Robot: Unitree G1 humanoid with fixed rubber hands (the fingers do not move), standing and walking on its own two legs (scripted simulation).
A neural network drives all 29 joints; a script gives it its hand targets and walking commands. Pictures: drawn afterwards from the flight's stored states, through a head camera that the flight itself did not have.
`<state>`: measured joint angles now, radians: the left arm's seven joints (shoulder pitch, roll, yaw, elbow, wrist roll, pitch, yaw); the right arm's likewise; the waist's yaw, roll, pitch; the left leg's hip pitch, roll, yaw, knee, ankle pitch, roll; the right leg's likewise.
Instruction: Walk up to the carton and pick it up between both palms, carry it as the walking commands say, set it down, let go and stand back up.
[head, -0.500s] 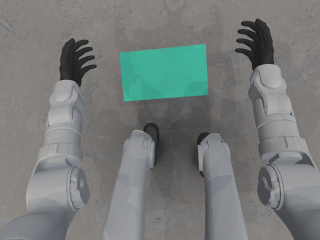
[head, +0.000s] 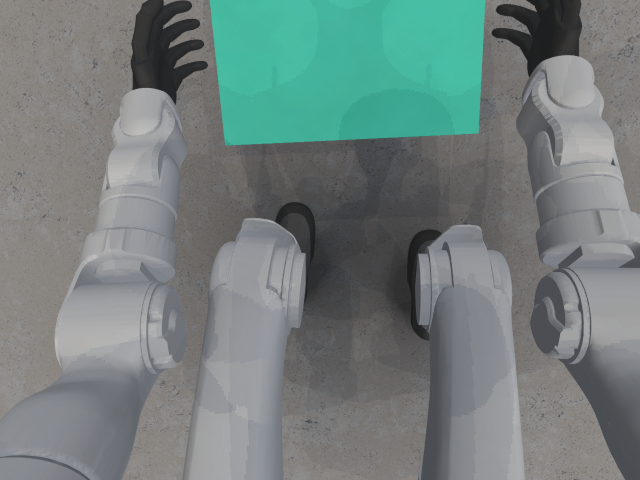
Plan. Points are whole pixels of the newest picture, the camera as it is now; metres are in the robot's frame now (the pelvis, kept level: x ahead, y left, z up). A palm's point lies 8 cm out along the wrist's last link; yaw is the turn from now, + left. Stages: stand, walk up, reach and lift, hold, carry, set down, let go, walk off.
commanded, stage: reach and lift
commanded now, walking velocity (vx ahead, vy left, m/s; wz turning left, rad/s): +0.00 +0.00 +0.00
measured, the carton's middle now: (345, 82) +0.48 +0.02 -0.30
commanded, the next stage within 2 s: none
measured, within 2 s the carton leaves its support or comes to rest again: leaves its support in 1.86 s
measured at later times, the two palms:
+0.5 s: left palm (181, 84) +0.47 +0.22 -0.26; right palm (534, 54) +0.50 -0.19 -0.25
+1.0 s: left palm (194, 78) +0.47 +0.20 -0.26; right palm (513, 45) +0.51 -0.17 -0.25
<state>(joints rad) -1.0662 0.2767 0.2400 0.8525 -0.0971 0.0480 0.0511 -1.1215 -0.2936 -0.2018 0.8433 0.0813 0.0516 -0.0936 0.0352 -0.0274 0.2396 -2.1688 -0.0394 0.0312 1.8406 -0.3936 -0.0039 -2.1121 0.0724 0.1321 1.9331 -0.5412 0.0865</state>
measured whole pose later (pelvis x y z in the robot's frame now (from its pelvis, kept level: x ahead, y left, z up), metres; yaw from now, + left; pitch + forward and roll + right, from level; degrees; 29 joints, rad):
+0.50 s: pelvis -0.02 -0.01 -0.06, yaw +1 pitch +30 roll +2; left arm -1.26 0.38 0.11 0.99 -0.26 0.04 0.08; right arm -1.33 -0.43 -0.06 1.02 0.23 0.05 -0.11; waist 0.03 -0.03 0.51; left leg -2.18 -0.04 0.03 2.04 -0.39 0.00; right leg -2.13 0.08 0.12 2.16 -0.56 0.09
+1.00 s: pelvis -0.02 -0.01 -0.06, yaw +1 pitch +30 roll +2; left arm -1.27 0.38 0.01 0.96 -0.29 0.03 0.09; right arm -1.35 -0.40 0.01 1.00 0.27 0.04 -0.11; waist 0.03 -0.03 0.52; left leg -2.18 -0.04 0.03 2.04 -0.39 -0.01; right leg -2.13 0.08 0.12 2.16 -0.56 0.09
